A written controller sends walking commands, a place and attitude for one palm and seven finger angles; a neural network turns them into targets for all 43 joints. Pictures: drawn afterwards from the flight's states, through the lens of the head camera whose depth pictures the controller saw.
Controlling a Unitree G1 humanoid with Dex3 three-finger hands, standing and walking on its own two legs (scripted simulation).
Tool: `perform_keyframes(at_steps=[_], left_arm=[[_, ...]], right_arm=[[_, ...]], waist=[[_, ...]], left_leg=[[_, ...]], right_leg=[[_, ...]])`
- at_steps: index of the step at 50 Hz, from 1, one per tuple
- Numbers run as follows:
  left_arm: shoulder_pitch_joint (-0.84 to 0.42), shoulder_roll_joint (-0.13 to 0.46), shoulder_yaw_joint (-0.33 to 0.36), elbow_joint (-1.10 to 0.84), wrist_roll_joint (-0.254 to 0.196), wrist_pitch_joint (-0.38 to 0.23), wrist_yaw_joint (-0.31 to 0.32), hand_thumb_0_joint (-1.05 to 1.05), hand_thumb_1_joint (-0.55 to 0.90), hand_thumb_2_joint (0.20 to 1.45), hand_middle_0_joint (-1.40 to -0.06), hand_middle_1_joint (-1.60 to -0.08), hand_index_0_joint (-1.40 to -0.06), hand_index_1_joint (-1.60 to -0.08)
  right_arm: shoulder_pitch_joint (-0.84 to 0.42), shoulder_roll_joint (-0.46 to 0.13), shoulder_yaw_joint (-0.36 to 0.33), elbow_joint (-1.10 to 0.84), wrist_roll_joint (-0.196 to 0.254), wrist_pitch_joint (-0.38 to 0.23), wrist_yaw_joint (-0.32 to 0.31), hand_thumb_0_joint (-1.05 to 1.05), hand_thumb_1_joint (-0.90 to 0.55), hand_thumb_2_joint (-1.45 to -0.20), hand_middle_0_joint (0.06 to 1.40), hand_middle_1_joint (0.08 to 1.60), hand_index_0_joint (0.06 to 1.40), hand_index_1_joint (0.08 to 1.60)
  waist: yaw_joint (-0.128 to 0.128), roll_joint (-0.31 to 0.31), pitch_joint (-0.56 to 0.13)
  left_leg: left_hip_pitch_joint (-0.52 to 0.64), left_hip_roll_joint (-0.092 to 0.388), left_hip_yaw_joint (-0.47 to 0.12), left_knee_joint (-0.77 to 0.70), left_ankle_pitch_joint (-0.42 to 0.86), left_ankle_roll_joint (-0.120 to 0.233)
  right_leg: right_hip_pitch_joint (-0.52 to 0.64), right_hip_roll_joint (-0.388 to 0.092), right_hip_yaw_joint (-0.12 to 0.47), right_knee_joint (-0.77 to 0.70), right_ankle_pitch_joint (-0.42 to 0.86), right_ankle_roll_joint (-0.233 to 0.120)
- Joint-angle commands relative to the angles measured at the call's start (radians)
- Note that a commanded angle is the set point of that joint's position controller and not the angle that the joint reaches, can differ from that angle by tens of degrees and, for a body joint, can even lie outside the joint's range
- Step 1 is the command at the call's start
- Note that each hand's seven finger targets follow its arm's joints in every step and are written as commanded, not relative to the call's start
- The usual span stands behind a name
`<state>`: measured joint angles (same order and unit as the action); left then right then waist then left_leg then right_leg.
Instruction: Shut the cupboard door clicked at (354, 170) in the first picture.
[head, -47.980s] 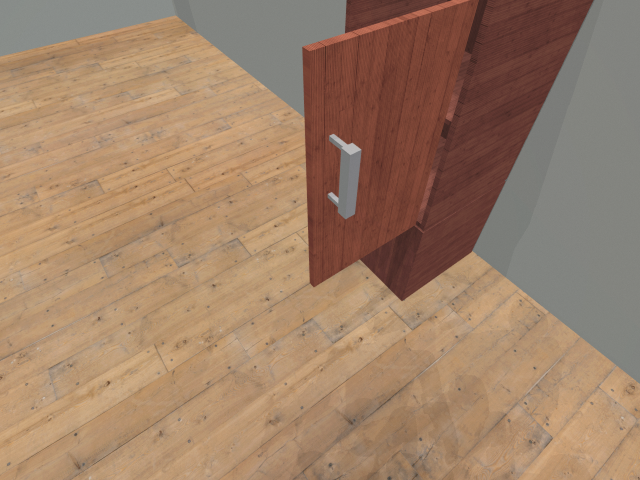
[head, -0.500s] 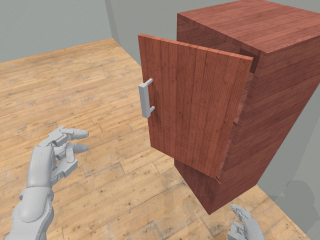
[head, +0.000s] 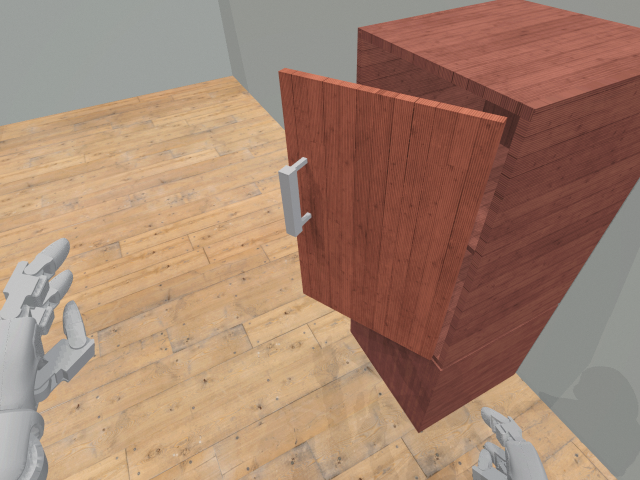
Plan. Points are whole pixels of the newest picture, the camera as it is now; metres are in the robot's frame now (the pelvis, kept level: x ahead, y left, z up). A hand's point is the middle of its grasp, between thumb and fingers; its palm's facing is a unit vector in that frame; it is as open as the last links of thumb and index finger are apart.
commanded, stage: draw the hand back to the body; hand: left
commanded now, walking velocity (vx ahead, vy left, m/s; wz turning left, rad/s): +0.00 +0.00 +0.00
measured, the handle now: (298, 197) +0.62 +0.13 +0.01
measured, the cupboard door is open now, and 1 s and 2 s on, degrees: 28 28 28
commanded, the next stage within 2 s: step back with the hand held close in 0.08 s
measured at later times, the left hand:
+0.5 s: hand (89, 344) +0.19 +0.26 +0.15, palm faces +0.36 -0.80 -0.48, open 7.4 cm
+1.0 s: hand out of the picture +0.11 +0.29 +0.16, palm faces +0.49 -0.75 -0.45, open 7.4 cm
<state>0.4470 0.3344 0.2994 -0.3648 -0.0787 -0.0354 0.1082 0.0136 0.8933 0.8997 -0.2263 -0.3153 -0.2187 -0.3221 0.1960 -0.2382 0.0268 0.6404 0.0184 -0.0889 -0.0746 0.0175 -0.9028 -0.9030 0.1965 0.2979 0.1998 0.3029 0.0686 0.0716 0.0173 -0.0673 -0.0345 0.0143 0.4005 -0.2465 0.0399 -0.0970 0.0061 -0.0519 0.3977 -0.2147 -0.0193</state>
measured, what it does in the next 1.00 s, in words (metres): shifts its weight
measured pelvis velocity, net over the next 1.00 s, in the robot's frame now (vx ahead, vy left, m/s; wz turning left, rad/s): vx -0.08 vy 0.01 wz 0.03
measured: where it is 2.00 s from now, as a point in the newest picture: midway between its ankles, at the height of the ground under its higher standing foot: outside the picture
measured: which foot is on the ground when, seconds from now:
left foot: down 0.00-1.00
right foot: down 0.00-1.00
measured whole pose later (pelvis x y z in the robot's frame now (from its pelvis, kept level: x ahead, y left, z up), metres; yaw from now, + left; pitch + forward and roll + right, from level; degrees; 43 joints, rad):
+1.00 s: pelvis -0.08 +0.01 -0.03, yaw +2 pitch -1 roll -2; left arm 0.48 0.41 0.45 -0.48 -0.01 -0.21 0.14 0.01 0.89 0.90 -0.22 -0.30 -0.21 -0.31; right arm 0.25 -0.22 0.01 0.56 0.00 -0.02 -0.08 0.02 -0.90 -0.90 0.20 0.30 0.20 0.30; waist 0.00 0.00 0.00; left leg -0.42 -0.03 0.01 0.70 -0.25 0.07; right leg -0.39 0.04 0.03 0.65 -0.24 0.01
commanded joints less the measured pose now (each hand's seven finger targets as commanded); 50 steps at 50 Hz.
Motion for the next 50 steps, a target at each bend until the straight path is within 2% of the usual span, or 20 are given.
perform_keyframes(at_steps=[1,6,10,11,12,14,19,21,24,26,27,32,34,36,37,41,44,46,47,50], left_arm=[[-0.08,0.249,0.181,-0.24,0.007,-0.073,0.026,0.0,0.9,0.9,-0.2,-0.3,-0.2,-0.3],[-0.069,0.216,0.161,-0.196,0.002,-0.069,0.015,0.0,0.9,0.9,-0.2,-0.3,-0.2,-0.3],[-0.06,0.204,0.149,-0.196,-0.001,-0.073,0.01,0.0,0.9,0.9,-0.2,-0.3,-0.2,-0.3],[-0.234,0.368,0.305,-0.23,0.005,-0.123,0.029,0.0,0.9,0.9,-0.2,-0.3,-0.2,-0.3],[-0.098,0.257,0.218,-0.183,0.004,-0.134,0.018,0.0,0.9,0.9,-0.2,-0.3,-0.2,-0.3],[-0.005,0.216,0.174,-0.168,0.002,-0.142,0.016,0.0,0.9,0.9,-0.2,-0.3,-0.2,-0.3],[0.06,0.253,0.204,-0.221,0.002,-0.167,0.032,0.0,0.9,0.9,-0.2,-0.3,-0.2,-0.3],[0.066,0.294,0.241,-0.248,0.001,-0.17,0.04,0.0,0.9,0.9,-0.2,-0.3,-0.2,-0.3],[0.075,0.296,0.244,-0.273,-0.002,-0.168,0.046,0.0,0.9,0.9,-0.2,-0.3,-0.2,-0.3],[0.077,0.322,0.271,-0.277,-0.001,-0.164,0.05,0.0,0.9,0.9,-0.2,-0.3,-0.2,-0.3],[0.082,0.299,0.25,-0.284,0.001,-0.164,0.05,0.0,0.9,0.9,-0.2,-0.3,-0.2,-0.3],[0.089,0.279,0.238,-0.28,0.01,-0.167,0.052,0.0,0.9,0.9,-0.2,-0.3,-0.2,-0.3],[0.076,0.275,0.238,-0.281,0.018,-0.173,0.055,0.0,0.9,0.9,-0.2,-0.3,-0.2,-0.3],[0.072,0.298,0.268,-0.278,0.03,-0.184,0.057,0.0,0.9,0.9,-0.2,-0.3,-0.2,-0.3],[0.055,0.268,0.241,-0.287,0.034,-0.19,0.055,0.0,0.9,0.9,-0.2,-0.3,-0.2,-0.3],[-0.008,0.29,0.27,-0.314,0.062,-0.214,0.058,0.0,0.9,0.9,-0.2,-0.3,-0.2,-0.3],[-0.052,0.263,0.251,-0.331,0.072,-0.227,0.058,0.0,0.9,0.9,-0.2,-0.3,-0.2,-0.3],[-0.058,0.294,0.287,-0.338,0.083,-0.239,0.056,0.0,0.9,0.9,-0.2,-0.3,-0.2,-0.3],[-0.045,0.265,0.263,-0.334,0.077,-0.242,0.055,0.0,0.9,0.9,-0.2,-0.3,-0.2,-0.3],[-0.016,0.266,0.273,-0.329,0.069,-0.254,0.056,0.0,0.9,0.9,-0.2,-0.3,-0.2,-0.3]], right_arm=[[-0.142,-0.091,-0.035,-0.162,0.003,-0.065,-0.01,0.0,-0.9,-0.9,0.2,0.3,0.2,0.3],[-0.139,-0.091,-0.038,-0.162,0.006,-0.06,-0.006,0.0,-0.9,-0.9,0.2,0.3,0.2,0.3],[-0.136,-0.092,-0.043,-0.171,0.006,-0.054,-0.004,0.0,-0.9,-0.9,0.2,0.3,0.2,0.3],[-0.121,-0.111,-0.035,-0.209,0.019,-0.035,0.001,0.0,-0.9,-0.9,0.2,0.3,0.2,0.3],[-0.127,-0.109,-0.056,-0.193,0.01,-0.023,-0.003,0.0,-0.9,-0.9,0.2,0.3,0.2,0.3],[-0.123,-0.112,-0.062,-0.193,0.004,0.002,0.005,0.0,-0.9,-0.9,0.2,0.3,0.2,0.3],[-0.115,-0.112,-0.078,-0.2,0.005,0.04,-0.003,0.0,-0.9,-0.9,0.2,0.3,0.2,0.3],[-0.119,-0.12,-0.081,-0.206,0.003,0.051,-0.012,0.0,-0.9,-0.9,0.2,0.3,0.2,0.3],[-0.119,-0.119,-0.083,-0.229,0.008,0.071,-0.024,0.0,-0.9,-0.9,0.2,0.3,0.2,0.3],[-0.123,-0.126,-0.085,-0.231,0.005,0.079,-0.031,0.0,-0.9,-0.9,0.2,0.3,0.2,0.3],[-0.117,-0.12,-0.083,-0.237,0.007,0.082,-0.032,0.0,-0.9,-0.9,0.2,0.3,0.2,0.3],[-0.11,-0.132,-0.082,-0.247,0.002,0.08,-0.031,0.0,-0.9,-0.9,0.2,0.3,0.2,0.3],[-0.106,-0.14,-0.081,-0.25,0.001,0.075,-0.03,0.0,-0.9,-0.9,0.2,0.3,0.2,0.3],[-0.107,-0.146,-0.084,-0.249,-0.003,0.066,-0.03,0.0,-0.9,-0.9,0.2,0.3,0.2,0.3],[-0.099,-0.141,-0.079,-0.252,-0.003,0.063,-0.029,0.0,-0.9,-0.9,0.2,0.3,0.2,0.3],[-0.091,-0.156,-0.084,-0.253,-0.012,0.04,-0.027,0.0,-0.9,-0.9,0.2,0.3,0.2,0.3],[-0.077,-0.153,-0.084,-0.253,-0.016,0.023,-0.026,0.0,-0.9,-0.9,0.2,0.3,0.2,0.3],[-0.076,-0.156,-0.088,-0.248,-0.02,0.009,-0.024,0.0,-0.9,-0.9,0.2,0.3,0.2,0.3],[-0.066,-0.143,-0.085,-0.25,-0.015,0.006,-0.022,0.0,-0.9,-0.9,0.2,0.3,0.2,0.3],[-0.056,-0.143,-0.086,-0.239,-0.015,-0.003,-0.013,0.0,-0.9,-0.9,0.2,0.3,0.2,0.3]], waist=[[0.002,0.024,-0.07],[-0.007,0.002,-0.015],[-0.008,-0.038,-0.041],[-0.05,0.011,0.04],[-0.044,-0.054,-0.041],[-0.051,-0.084,-0.09],[-0.062,-0.091,-0.189],[-0.061,-0.073,-0.207],[-0.063,-0.062,-0.219],[-0.059,-0.045,-0.222],[-0.063,-0.044,-0.222],[-0.062,-0.014,-0.161],[-0.062,0.014,-0.13],[-0.06,0.019,-0.109],[-0.068,0.017,-0.096],[-0.067,0.079,-0.071],[-0.072,0.093,-0.069],[-0.068,0.082,-0.081],[-0.074,0.053,-0.081],[-0.078,0.012,-0.103]], left_leg=[[-0.075,0.041,-0.028,-0.064,0.185,-0.016],[-0.076,0.046,-0.021,-0.07,0.178,-0.016],[-0.066,0.047,-0.013,-0.066,0.175,-0.008],[-0.14,0.051,-0.042,-0.054,0.066,0.003],[-0.146,0.059,-0.055,0.007,0.072,0.01],[-0.123,0.055,-0.045,0.049,0.096,0.011],[-0.153,0.067,-0.043,0.087,0.188,0.002],[-0.16,0.079,-0.054,0.079,0.273,-0.002],[-0.181,0.104,-0.071,0.066,0.399,0.001],[-0.207,0.117,-0.082,0.058,0.418,0.002],[-0.223,0.123,-0.086,0.056,0.413,0.002],[-0.397,0.149,-0.133,-0.015,0.167,0.024],[-0.502,0.165,-0.15,-0.053,0.008,0.041],[-0.603,0.173,-0.171,-0.091,-0.164,0.057],[-0.648,0.178,-0.181,-0.103,-0.227,0.062],[-0.793,0.215,-0.221,-0.163,-0.444,0.089],[-0.847,0.233,-0.235,-0.159,-0.492,0.098],[-0.859,0.235,-0.242,-0.148,-0.511,0.102],[-0.821,0.214,-0.224,-0.11,-0.464,0.093],[-0.772,0.162,-0.174,-0.014,-0.448,0.074]], right_leg=[[0.056,-0.013,0.041,-0.065,0.13,0.0],[0.019,-0.01,0.039,-0.081,0.115,0.003],[0.024,-0.011,0.04,-0.076,0.11,0.009],[-0.033,-0.063,0.127,-0.122,0.114,0.009],[-0.051,-0.101,0.15,-0.117,0.106,-0.003],[-0.077,-0.132,0.173,-0.113,0.127,-0.014],[-0.051,-0.157,0.155,-0.016,0.308,-0.019],[-0.039,-0.144,0.131,0.033,0.393,-0.015],[-0.019,-0.108,0.103,0.102,0.459,0.006],[-0.009,-0.097,0.102,0.123,0.468,0.012],[0.0,-0.092,0.101,0.135,0.455,0.013],[0.031,-0.061,0.105,0.15,0.277,0.022],[0.06,-0.042,0.106,0.171,0.196,0.03],[0.104,-0.029,0.109,0.19,0.159,0.032],[0.119,-0.025,0.107,0.207,0.144,0.032],[0.178,0.014,0.09,0.294,0.081,0.043],[0.203,0.034,0.088,0.357,0.08,0.046],[0.22,0.043,0.097,0.369,0.09,0.047],[0.182,0.033,0.111,0.348,0.119,0.039],[0.114,-0.005,0.198,0.29,0.109,0.013]])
